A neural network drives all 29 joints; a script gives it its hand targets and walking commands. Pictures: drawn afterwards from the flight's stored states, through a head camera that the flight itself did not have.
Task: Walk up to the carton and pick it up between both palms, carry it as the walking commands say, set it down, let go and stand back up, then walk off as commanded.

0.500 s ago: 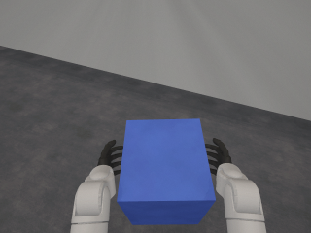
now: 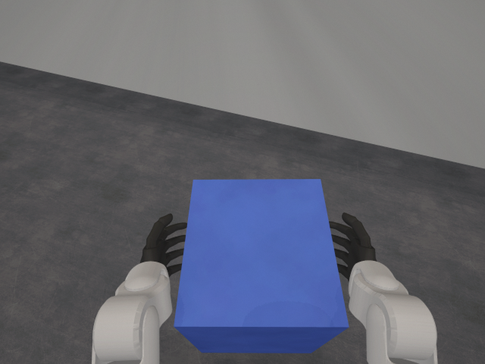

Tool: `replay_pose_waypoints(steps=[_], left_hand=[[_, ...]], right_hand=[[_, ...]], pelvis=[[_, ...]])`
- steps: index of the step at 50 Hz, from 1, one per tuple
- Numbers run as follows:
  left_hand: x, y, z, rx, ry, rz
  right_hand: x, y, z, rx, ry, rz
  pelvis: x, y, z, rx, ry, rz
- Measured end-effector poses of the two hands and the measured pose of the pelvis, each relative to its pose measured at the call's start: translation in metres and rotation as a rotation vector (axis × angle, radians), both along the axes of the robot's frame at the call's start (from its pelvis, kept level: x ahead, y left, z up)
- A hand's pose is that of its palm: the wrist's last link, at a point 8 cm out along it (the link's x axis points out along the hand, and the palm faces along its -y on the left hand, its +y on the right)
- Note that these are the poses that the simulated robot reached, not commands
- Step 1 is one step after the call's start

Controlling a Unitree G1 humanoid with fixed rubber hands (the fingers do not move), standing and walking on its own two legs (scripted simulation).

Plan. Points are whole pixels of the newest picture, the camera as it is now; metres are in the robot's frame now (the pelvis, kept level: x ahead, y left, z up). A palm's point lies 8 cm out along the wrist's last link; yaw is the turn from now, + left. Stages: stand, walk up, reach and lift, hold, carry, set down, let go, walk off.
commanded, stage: carry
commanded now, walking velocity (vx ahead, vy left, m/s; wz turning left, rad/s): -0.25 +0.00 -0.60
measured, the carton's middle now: (256, 272) +0.28 +0.00 +0.01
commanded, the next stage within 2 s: none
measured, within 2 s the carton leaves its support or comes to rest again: neither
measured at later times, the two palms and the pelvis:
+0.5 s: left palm (123, 359) +0.13 +0.16 +0.10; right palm out of the picture +0.08 -0.13 +0.11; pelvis -0.14 +0.06 +0.01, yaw -12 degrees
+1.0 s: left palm out of the picture -0.04 +0.05 +0.09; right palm out of the picture -0.20 -0.18 +0.09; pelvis -0.32 +0.08 +0.01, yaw -32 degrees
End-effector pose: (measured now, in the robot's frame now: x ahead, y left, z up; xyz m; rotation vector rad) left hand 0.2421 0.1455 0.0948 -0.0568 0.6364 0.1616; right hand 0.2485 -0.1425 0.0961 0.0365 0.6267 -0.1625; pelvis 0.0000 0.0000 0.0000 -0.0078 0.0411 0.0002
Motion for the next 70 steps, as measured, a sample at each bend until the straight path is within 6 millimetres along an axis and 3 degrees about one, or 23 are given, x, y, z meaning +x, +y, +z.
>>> replay_pose_waypoints(steps=[8, 13, 21, 26, 30, 37, 41, 44, 49, 54, 60, 65, 70], left_hand=[[-0.035, -0.014, -0.008, 0.009, 0.019, -0.061], [-0.058, -0.015, -0.011, -0.002, 0.056, -0.086], [-0.089, 0.001, 0.005, -0.018, 0.002, -0.151], [-0.120, 0.012, 0.004, -0.029, 0.034, -0.200], [-0.139, 0.008, 0.009, -0.043, 0.031, -0.248], [-0.175, -0.026, 0.015, -0.023, -0.007, -0.354], [-0.208, -0.061, 0.003, 0.018, 0.003, -0.445], [-0.237, -0.081, -0.008, 0.059, 0.066, -0.532], [-0.276, -0.093, -0.003, 0.064, 0.052, -0.619], [-0.304, -0.079, 0.010, 0.041, -0.004, -0.629], [-0.340, -0.039, 0.006, -0.007, -0.003, -0.623], [-0.379, -0.013, 0.002, -0.025, 0.056, -0.670], [-0.408, -0.013, 0.014, -0.046, 0.031, -0.746]], right_hand=[[-0.052, -0.014, -0.010, -0.002, 0.020, -0.058], [-0.082, -0.014, -0.007, -0.014, 0.057, -0.081], [-0.130, 0.004, 0.014, -0.029, 0.001, -0.150], [-0.176, 0.017, 0.015, -0.041, 0.036, -0.197], [-0.211, 0.016, 0.021, -0.051, 0.033, -0.245], [-0.279, -0.009, 0.018, -0.032, -0.001, -0.354], [-0.335, -0.034, -0.006, 0.009, 0.008, -0.445], [-0.385, -0.043, -0.020, 0.051, 0.071, -0.530], [-0.443, -0.043, -0.013, 0.064, 0.053, -0.622], [-0.473, -0.029, 0.004, 0.037, -0.003, -0.633], [-0.507, 0.011, 0.011, -0.016, 0.001, -0.626], [-0.559, 0.046, 0.012, -0.024, 0.058, -0.675], [-0.607, 0.061, 0.025, -0.046, 0.034, -0.750]], pelvis=[[-0.043, 0.001, -0.009, 0.001, -0.022, -0.058], [-0.070, 0.006, -0.001, 0.014, -0.009, -0.086], [-0.118, 0.040, 0.008, 0.036, 0.034, -0.160], [-0.150, 0.061, 0.015, -0.008, 0.007, -0.222], [-0.174, 0.069, 0.019, -0.041, 0.000, -0.269], [-0.223, 0.069, 0.011, -0.047, 0.013, -0.390], [-0.257, 0.063, -0.003, -0.025, 0.012, -0.459], [-0.283, 0.067, 0.002, -0.003, -0.002, -0.497], [-0.318, 0.080, 0.008, 0.030, -0.010, -0.551], [-0.348, 0.098, 0.011, 0.050, 0.007, -0.595], [-0.385, 0.135, 0.008, 0.058, 0.023, -0.650], [-0.417, 0.166, 0.017, -0.008, -0.012, -0.709], [-0.444, 0.186, 0.022, -0.049, -0.006, -0.768]])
